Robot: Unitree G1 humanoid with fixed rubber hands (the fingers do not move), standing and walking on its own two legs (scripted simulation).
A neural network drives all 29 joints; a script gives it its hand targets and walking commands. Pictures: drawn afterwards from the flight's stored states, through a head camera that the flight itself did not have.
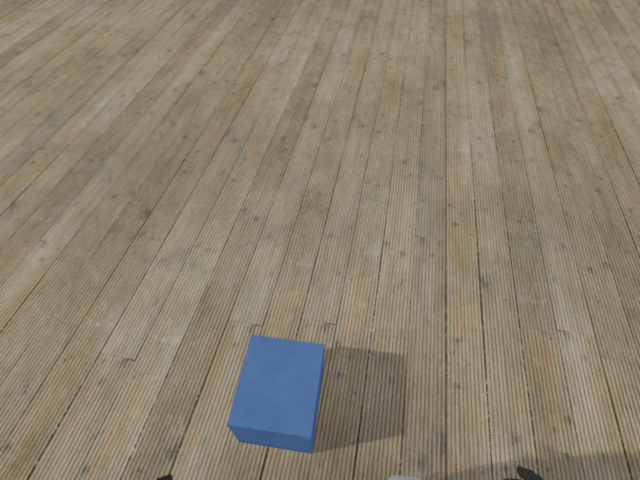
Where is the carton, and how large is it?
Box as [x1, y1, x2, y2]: [227, 334, 323, 453]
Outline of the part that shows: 251,334 227,425 239,441 311,453 323,369 323,344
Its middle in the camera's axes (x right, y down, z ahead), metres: -0.11 +0.43 +1.11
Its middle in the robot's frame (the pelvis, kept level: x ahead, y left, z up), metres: +0.42 +0.14 -0.67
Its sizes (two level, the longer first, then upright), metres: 0.245 0.213 0.196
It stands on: the floor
